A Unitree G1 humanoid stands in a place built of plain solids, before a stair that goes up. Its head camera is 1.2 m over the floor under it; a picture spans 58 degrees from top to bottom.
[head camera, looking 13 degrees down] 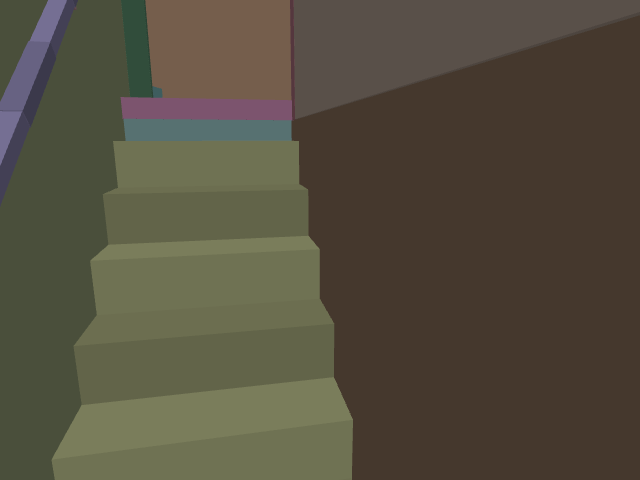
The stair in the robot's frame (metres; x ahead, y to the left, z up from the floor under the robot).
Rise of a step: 0.20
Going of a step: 0.24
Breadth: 0.81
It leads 12 degrees to the left of straight ahead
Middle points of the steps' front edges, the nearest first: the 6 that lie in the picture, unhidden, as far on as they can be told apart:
1.04 0.30 0.40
1.28 0.35 0.60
1.51 0.39 0.80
1.75 0.44 1.00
1.98 0.49 1.20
2.21 0.54 1.40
